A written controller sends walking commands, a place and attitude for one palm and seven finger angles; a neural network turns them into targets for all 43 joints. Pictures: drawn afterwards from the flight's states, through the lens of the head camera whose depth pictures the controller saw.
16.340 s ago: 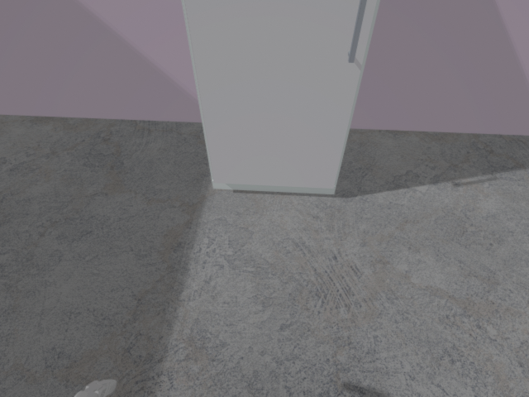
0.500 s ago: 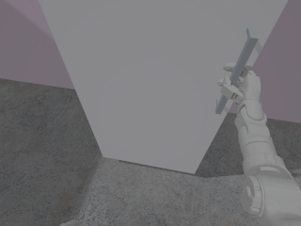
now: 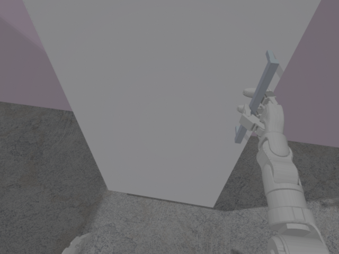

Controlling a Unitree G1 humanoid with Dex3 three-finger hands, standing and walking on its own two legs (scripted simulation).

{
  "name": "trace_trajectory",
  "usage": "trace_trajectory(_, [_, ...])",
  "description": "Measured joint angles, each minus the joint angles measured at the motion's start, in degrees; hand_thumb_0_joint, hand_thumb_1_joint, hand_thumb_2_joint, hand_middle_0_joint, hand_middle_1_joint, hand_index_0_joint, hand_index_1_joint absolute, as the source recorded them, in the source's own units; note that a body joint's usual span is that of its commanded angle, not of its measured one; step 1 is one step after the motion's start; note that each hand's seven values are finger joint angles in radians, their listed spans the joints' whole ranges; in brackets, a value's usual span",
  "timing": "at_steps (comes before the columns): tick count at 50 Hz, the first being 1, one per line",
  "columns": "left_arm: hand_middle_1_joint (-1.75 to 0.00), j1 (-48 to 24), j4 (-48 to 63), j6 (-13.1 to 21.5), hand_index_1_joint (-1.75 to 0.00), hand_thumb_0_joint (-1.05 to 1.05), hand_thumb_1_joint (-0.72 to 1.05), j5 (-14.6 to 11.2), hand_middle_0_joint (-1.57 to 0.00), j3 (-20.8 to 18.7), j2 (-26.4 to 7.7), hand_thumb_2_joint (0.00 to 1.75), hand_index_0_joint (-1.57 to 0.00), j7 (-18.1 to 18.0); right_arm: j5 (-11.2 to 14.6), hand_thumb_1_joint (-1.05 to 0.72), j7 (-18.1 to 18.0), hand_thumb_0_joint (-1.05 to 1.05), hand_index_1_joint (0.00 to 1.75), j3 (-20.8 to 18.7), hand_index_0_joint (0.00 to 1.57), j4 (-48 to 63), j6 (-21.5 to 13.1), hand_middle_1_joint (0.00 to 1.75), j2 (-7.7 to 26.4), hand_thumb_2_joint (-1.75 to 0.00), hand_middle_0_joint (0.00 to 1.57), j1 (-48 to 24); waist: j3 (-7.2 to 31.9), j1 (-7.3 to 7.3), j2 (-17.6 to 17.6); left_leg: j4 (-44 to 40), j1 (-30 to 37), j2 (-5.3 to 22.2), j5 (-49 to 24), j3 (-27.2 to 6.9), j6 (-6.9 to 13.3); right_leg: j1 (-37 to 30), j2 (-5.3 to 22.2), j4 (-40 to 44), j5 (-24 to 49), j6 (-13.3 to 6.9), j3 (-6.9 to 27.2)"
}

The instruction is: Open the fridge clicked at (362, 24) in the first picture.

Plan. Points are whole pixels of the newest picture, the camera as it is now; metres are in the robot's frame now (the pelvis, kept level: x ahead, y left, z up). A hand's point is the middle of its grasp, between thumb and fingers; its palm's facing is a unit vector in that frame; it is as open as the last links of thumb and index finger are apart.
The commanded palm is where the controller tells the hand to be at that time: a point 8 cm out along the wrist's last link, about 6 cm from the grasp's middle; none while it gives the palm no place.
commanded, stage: pull the door a little, standing still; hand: right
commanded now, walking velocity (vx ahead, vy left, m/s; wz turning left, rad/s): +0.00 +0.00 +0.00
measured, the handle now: (251, 103) +0.48 -0.15 +0.12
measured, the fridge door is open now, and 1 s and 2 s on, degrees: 0 13 47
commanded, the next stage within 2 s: walk backward, drawing the door open in 0.40 s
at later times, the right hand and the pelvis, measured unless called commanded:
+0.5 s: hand (244, 128) +0.38 -0.12 +0.13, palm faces +0.03 +1.00 +0.00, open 5.9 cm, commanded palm +0.34 -0.17 +0.13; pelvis +0.06 +0.00 +0.01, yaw +7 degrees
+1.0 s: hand (236, 156) +0.31 -0.09 +0.12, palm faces +0.17 +0.96 -0.21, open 5.8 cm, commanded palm +0.27 -0.14 +0.13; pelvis +0.08 +0.04 +0.00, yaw -5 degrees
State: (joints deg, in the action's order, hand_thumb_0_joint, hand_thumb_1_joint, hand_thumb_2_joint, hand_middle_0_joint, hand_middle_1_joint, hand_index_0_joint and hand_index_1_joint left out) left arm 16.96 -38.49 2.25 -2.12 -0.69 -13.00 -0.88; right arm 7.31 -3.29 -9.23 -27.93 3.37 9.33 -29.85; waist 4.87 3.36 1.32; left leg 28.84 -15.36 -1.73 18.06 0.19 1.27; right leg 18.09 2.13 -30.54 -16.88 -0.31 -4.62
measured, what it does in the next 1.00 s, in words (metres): steps on the spot: left foot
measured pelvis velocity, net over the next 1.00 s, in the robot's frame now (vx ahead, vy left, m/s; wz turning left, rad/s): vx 0.08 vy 0.04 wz -0.09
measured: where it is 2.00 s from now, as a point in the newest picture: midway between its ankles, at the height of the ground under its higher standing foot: outside the picture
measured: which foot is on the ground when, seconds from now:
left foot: down 0.00-0.66, up 0.68-0.78, down 0.80-1.00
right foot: down 0.00-0.82, up 0.84-1.00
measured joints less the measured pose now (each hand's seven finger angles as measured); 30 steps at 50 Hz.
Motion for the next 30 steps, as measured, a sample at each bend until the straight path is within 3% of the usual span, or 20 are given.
trace_trajectory(8, [-0.3, -2.1, -0.6, -1.2, -0.3, 0.0, 0.91, 0.4, -0.2, 0.0, -0.1, 0.89, -0.2, -0.5, -0.4, -0.78, -0.4, 0.02, 1.35, 1.3, 0.33, 0.4, 1.3, 1.32, -1.2, -0.84, 0.29, -0.5, -0.1, -1.01, 0.1, -0.2, 0.9, 0.3, 0.2, 0.9, -0.1, -0.5, -0.4, 0.1, -0.2, 0.0, 1.3])
trace_trajectory(16, [-0.3, -1.8, 2.0, -2.0, -0.3, 0.01, 0.91, -0.1, -0.2, 0.8, 0.4, 0.89, -0.2, -0.3, 0.7, -0.81, 0.0, 0.02, 1.34, 0.9, 0.28, 8.8, 2.6, 1.3, -0.7, -0.83, 0.25, 7.0, 0.5, -0.98, 0.2, -2.0, 3.1, 0.1, 1.1, -0.7, 0.1, -3.6, -0.5, 2.2, -1.2, 0.3, 0.4])
trace_trajectory(20, [-0.3, -1.9, 3.0, -3.2, -0.3, 0.01, 0.91, -0.2, -0.2, 0.9, 0.7, 0.89, -0.2, -0.2, 1.3, -0.81, 0.6, 0.02, 1.33, 1.1, 0.25, 18.0, 5.3, 1.28, -1.0, -0.83, 0.22, 14.5, 0.5, -1.18, 0.2, -2.3, 4.2, 0.2, -1.4, -0.8, -0.2, -5.0, -0.4, 2.0, 1.2, 0.2, 0.0])
trace_trajectory(26, [-0.3, -2.8, 5.7, -3.6, -0.3, 0.01, 0.91, -0.3, -0.2, 1.4, 0.4, 0.9, -0.2, 0.5, 1.9, -0.8, -0.3, 0.02, 1.32, 3.3, 0.24, 39.5, 7.4, 1.29, -2.4, -0.82, 0.23, 34.3, 1.5, -3.56, 0.7, -3.4, 6.1, 0.3, -2.7, 1.0, 0.4, -8.8, -0.3, 3.4, 1.1, 0.5, 0.5])
trace_trajectory(30, [-0.3, -5.5, 6.7, -4.3, -0.3, 0.01, 0.91, 1.4, -0.2, 1.9, 0.0, 0.9, -0.2, -1.9, -2.0, -0.74, 0.1, -0.01, 1.33, 7.6, 0.28, 44.1, 1.8, 1.33, 1.8, -0.82, 0.3, 40.5, 0.1, -3.37, 0.3, -0.2, 5.3, 1.5, -0.9, 2.4, -0.5, -6.1, -1.2, -2.5, 0.7, -0.1, 1.9])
